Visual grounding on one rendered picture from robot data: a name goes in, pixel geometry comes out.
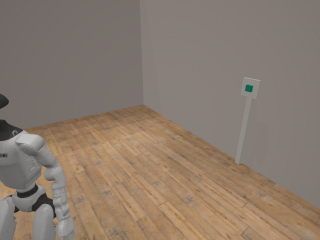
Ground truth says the button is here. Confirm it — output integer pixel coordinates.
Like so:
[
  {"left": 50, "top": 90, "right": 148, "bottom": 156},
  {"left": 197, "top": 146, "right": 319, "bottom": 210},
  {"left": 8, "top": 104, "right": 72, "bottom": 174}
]
[{"left": 245, "top": 84, "right": 253, "bottom": 92}]

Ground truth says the robot torso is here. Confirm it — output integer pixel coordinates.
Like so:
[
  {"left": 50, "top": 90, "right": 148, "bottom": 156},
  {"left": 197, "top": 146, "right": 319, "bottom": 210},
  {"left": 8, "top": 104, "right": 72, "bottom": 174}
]
[{"left": 0, "top": 130, "right": 47, "bottom": 213}]

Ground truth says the left robot hand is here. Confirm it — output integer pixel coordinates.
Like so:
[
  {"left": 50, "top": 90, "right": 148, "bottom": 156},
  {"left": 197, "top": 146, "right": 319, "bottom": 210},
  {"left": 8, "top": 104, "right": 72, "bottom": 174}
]
[{"left": 54, "top": 216, "right": 76, "bottom": 240}]

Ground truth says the panel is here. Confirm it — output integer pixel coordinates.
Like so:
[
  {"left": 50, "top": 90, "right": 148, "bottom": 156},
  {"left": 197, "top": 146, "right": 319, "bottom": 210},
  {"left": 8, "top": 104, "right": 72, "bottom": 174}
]
[{"left": 235, "top": 77, "right": 262, "bottom": 165}]

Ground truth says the left robot forearm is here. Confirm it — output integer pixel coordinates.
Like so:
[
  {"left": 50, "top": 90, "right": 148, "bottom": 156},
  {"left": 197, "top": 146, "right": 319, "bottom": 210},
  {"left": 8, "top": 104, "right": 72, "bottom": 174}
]
[{"left": 50, "top": 167, "right": 70, "bottom": 220}]

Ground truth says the robot left upper arm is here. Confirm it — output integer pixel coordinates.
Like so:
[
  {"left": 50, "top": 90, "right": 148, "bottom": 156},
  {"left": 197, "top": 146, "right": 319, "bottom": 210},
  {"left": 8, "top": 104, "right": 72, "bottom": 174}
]
[{"left": 15, "top": 133, "right": 62, "bottom": 181}]

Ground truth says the right robot thigh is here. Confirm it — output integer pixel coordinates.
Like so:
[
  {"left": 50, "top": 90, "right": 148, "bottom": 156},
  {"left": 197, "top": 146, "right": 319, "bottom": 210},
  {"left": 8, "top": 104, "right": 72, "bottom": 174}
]
[{"left": 0, "top": 195, "right": 19, "bottom": 240}]

